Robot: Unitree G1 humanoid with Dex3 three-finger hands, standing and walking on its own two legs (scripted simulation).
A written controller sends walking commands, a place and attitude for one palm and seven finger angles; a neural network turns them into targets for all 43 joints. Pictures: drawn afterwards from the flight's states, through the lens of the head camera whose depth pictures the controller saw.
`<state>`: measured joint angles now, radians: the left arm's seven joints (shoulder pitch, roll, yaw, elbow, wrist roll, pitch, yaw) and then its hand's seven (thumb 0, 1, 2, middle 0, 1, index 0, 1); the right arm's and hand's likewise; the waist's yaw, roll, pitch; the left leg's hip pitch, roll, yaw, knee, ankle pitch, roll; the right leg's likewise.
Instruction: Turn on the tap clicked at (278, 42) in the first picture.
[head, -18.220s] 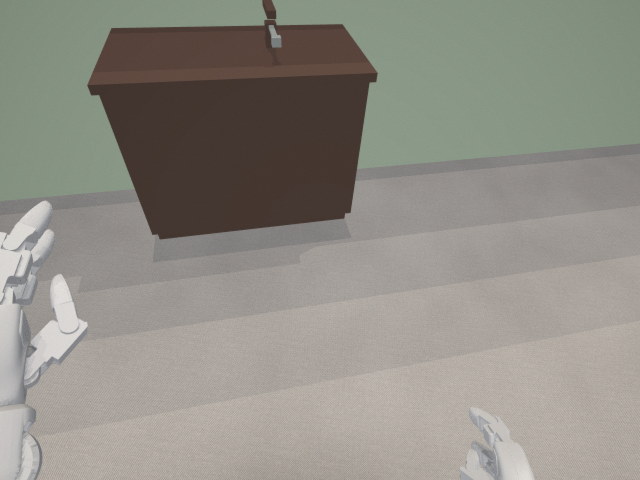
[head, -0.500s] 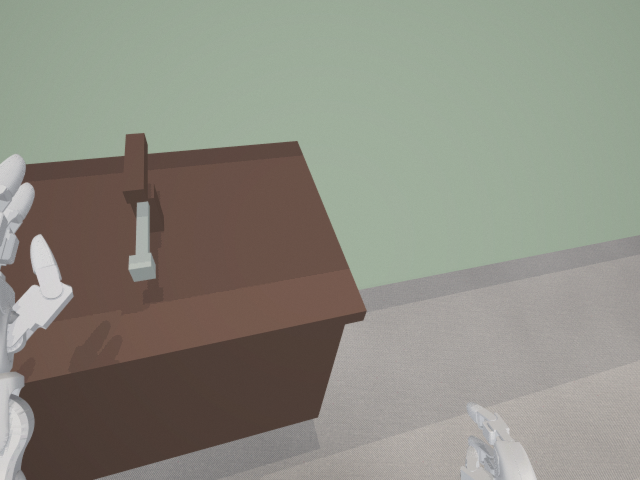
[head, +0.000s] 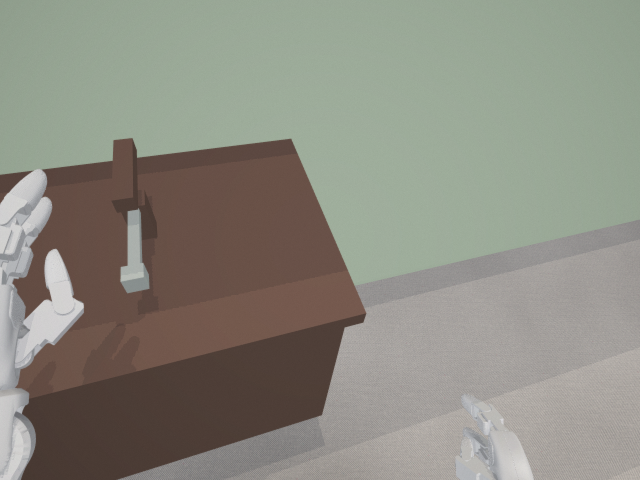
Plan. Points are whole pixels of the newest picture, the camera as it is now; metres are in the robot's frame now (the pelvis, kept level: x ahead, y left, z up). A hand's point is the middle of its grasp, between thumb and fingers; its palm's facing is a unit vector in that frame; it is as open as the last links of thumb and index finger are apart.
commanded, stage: look again from close up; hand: left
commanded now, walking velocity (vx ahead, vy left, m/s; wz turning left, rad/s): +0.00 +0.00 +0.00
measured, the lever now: (135, 278) +0.34 +0.29 +0.03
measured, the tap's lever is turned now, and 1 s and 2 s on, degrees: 0 0 0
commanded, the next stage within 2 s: turn the palm inward beside the body in 0.28 s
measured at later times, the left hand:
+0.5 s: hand (38, 265) +0.23 +0.28 +0.20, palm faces +0.47 -0.80 -0.38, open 7.4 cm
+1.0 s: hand (105, 331) +0.21 +0.23 +0.14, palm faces +0.50 -0.80 -0.33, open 7.4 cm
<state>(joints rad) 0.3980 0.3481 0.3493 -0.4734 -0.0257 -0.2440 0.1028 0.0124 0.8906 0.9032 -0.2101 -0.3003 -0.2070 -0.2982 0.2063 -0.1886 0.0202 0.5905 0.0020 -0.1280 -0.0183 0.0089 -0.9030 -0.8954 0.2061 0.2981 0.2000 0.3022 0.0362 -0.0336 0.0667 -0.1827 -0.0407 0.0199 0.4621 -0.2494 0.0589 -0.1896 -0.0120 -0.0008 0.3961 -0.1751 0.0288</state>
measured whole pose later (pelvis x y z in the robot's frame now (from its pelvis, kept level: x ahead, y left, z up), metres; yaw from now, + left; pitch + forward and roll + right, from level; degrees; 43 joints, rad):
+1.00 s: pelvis -0.01 -0.07 -0.02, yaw +4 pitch -1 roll +0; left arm 0.22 0.39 0.36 -0.21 -0.15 0.00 0.06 0.01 0.89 0.90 -0.21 -0.30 -0.20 -0.30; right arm 0.15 -0.26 0.01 0.69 0.03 -0.13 -0.07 0.01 -0.90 -0.90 0.21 0.30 0.20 0.30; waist 0.06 0.07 -0.02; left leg -0.35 0.00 -0.08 0.69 -0.33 -0.02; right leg -0.35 0.04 -0.09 0.66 -0.31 -0.05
